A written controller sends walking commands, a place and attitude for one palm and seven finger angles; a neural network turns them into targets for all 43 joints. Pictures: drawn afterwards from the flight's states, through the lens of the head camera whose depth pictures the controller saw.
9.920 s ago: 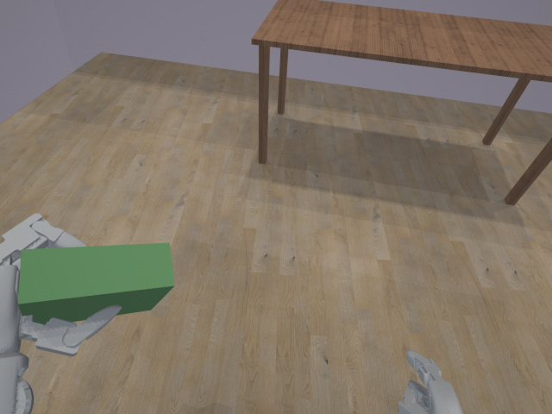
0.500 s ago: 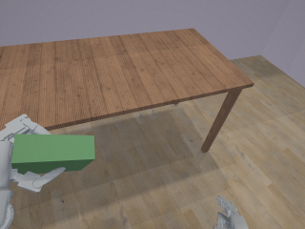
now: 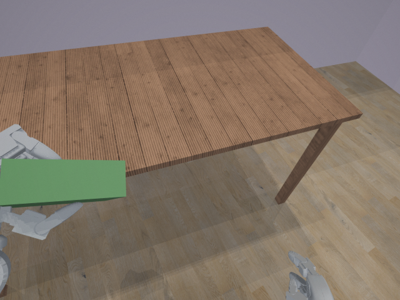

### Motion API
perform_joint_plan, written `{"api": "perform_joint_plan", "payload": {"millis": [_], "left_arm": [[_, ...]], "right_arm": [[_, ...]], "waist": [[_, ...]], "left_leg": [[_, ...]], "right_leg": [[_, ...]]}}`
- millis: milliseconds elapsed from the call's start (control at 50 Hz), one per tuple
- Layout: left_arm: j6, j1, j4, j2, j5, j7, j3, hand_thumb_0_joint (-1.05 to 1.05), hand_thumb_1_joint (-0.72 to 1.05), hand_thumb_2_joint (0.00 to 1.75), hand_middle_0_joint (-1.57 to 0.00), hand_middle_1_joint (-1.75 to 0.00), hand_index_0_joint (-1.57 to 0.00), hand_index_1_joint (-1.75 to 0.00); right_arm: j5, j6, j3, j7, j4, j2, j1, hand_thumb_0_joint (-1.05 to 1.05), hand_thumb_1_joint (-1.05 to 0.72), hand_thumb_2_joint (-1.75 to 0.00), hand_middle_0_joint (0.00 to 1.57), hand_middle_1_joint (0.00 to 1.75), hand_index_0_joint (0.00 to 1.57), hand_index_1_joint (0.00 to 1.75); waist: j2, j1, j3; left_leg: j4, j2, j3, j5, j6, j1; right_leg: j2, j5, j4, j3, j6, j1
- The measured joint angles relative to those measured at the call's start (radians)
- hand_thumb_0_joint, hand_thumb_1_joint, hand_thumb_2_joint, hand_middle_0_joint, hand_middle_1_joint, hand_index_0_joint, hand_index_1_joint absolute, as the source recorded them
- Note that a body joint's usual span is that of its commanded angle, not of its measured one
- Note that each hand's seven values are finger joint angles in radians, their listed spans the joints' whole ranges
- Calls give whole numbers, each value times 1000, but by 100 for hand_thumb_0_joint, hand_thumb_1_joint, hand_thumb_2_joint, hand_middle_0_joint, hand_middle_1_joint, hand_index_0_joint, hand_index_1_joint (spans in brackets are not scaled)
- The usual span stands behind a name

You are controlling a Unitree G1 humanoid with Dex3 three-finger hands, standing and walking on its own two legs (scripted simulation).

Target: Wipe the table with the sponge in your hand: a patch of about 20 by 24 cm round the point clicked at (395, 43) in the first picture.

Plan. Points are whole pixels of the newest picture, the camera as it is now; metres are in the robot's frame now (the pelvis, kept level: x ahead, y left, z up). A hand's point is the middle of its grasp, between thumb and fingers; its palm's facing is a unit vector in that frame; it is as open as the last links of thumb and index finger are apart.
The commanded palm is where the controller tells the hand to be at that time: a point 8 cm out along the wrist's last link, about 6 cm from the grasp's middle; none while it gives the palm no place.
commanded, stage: shuffle to correct the standing spot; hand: left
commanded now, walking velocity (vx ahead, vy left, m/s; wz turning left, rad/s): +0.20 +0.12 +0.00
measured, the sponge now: (83, 184) +0.25 +0.19 +0.16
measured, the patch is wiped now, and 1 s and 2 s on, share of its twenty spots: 0.00 0.00 0.00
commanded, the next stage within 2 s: come to a stop and stand still in 0.50 s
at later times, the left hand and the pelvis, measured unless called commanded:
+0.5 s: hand (27, 118) +0.34 +0.29 +0.20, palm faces +0.33 -0.81 -0.49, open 9.5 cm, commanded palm +0.28 +0.34 +0.20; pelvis +0.11 +0.07 +0.00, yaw -3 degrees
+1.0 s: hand (17, 82) +0.39 +0.32 +0.22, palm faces +0.30 -0.84 -0.45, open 9.5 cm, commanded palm +0.34 +0.37 +0.20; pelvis +0.16 +0.10 +0.02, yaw -3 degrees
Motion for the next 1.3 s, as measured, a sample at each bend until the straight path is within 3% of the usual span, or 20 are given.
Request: {"api": "perform_joint_plan", "payload": {"millis": [40,80,160,240,300,360,480,520,600,680,720,740,800,840,940,1000,1080,1120,1200,1300], "left_arm": [[-21,4,-13,-9,-9,-3,-3,-1,-44,100,-81,-134,-82,-134],[-40,50,-21,-22,-8,-4,17,-1,-44,100,-81,-134,-82,-134],[-37,90,-19,-33,4,-7,40,-1,-44,100,-81,-134,-82,-134],[-15,42,-19,-48,12,0,12,-1,-44,100,-81,-134,-82,-134],[-17,-35,6,-13,17,7,32,-1,-44,100,-81,-134,-82,-134],[-12,-80,43,27,18,7,65,-1,-44,100,-81,-134,-82,-134],[-7,34,-33,-3,8,8,55,-1,-44,100,-81,-134,-82,-134],[-12,75,-43,-13,10,2,27,-1,-44,100,-81,-134,-82,-134],[-22,112,18,-33,10,2,14,-1,-44,100,-81,-134,-82,-134],[-10,78,117,-46,16,26,31,-1,-44,100,-81,-134,-82,-134],[13,48,123,-67,12,42,20,-1,-44,100,-81,-134,-82,-134],[24,32,113,-75,11,49,11,-1,-44,100,-81,-134,-82,-134],[48,-38,86,-71,16,56,-15,-1,-44,100,-81,-134,-82,-134],[60,-60,50,-59,18,51,-28,-1,-44,100,-81,-134,-82,-134],[32,9,-94,8,8,32,4,-1,-44,100,-81,-134,-82,-134],[5,62,-103,36,-4,15,36,-1,-44,100,-81,-134,-82,-134],[28,116,-15,15,-27,7,46,-1,-44,100,-81,-134,-82,-134],[47,14,85,62,-34,-21,22,-1,-44,101,-81,-134,-82,-134],[58,-167,252,74,-20,-10,68,-1,-44,101,-81,-134,-82,-134],[76,-110,182,-39,-14,15,18,-1,-44,101,-81,-134,-82,-134]], "right_arm": [[-3,19,-3,8,34,-8,-13,1,-91,-90,20,30,20,30],[-6,42,-5,15,48,-11,-21,1,-91,-90,20,30,20,30],[-10,56,-9,3,47,-15,-25,1,-91,-90,20,30,20,30],[-10,13,-23,-35,31,-45,-18,1,-91,-90,20,30,20,30],[-1,-4,-43,-56,34,-10,-67,1,-91,-90,20,30,20,30],[0,-12,-23,-51,31,49,-106,1,-91,-90,20,30,20,30],[9,-31,20,-18,-2,61,-70,1,-91,-90,20,30,20,30],[7,-11,19,-18,26,43,-54,1,-91,-90,20,30,20,30],[5,25,15,-22,91,7,-21,1,-91,-90,20,30,20,30],[0,26,0,-38,96,-25,-11,1,-91,-90,20,30,20,30],[-1,8,-10,-50,94,-47,-20,1,-91,-90,20,30,20,30],[0,1,-19,-57,92,-52,-31,1,-91,-90,20,30,20,30],[1,-5,-36,-61,88,-12,-92,1,-91,-90,20,30,20,30],[-7,-16,-26,-55,70,20,-121,1,-91,-90,20,30,20,30],[-8,-38,17,-22,-6,72,-134,1,-91,-90,20,30,20,30],[-2,-27,30,-22,-23,67,-117,1,-91,-90,20,30,20,30],[9,3,37,-35,2,42,-74,1,-91,-90,20,30,20,30],[36,19,49,-84,-22,12,-18,1,-91,-90,20,30,20,30],[24,-3,58,-62,37,-26,-1,1,-91,-90,20,30,20,30],[20,-27,33,-31,45,-62,-4,1,-91,-90,20,30,20,30]], "waist": [[-5,15,11],[-16,35,4],[-45,53,8],[-33,58,24],[-56,55,50],[-74,34,57],[-6,19,6],[23,17,-13],[6,50,-50],[-18,62,-31],[-10,63,-11],[-9,62,-1],[-69,61,46],[-91,42,60],[-85,18,37],[-23,12,14],[26,36,-48],[37,70,-34],[19,103,-33],[-6,80,-26]], "left_leg": [[277,-2,-17,-8,-19,-137],[379,38,-38,8,-30,-246],[77,154,-51,155,-36,-292],[-293,164,-4,262,-28,-141],[-240,129,21,202,-62,-135],[-248,113,31,215,-56,-128],[-222,114,34,163,-45,-141],[-74,98,11,70,-42,-180],[143,73,24,81,-59,-250],[-159,90,50,178,-40,-174],[-343,93,55,307,-28,-90],[-372,95,58,287,-26,-59],[-343,73,84,212,-22,-31],[-362,74,77,225,-28,-15],[-398,108,67,249,-43,-12],[-393,139,39,245,-55,-19],[-417,149,31,244,-62,-20],[-446,134,12,282,-58,8],[-443,126,-1,266,-50,-11],[-446,115,-13,277,-44,-13]], "right_leg": [[-7,-40,16,3,8,17],[-8,-49,-4,29,22,33],[-35,-46,-50,70,55,75],[-80,-122,27,90,99,101],[-84,-228,283,166,79,13],[-47,-261,448,160,67,-83],[-11,-108,94,75,35,-32],[-12,-97,79,59,15,-8],[-41,-73,-29,79,31,55],[-70,-64,-79,97,58,101],[-69,-94,-43,98,75,113],[-69,-116,2,103,82,105],[-67,-178,172,178,72,49],[-43,-199,208,181,68,22],[-6,-63,-35,117,56,44],[27,64,-136,85,33,86],[44,76,-191,86,18,96],[37,73,-195,73,21,122],[38,79,-187,73,11,97],[53,98,-198,113,18,84]]}}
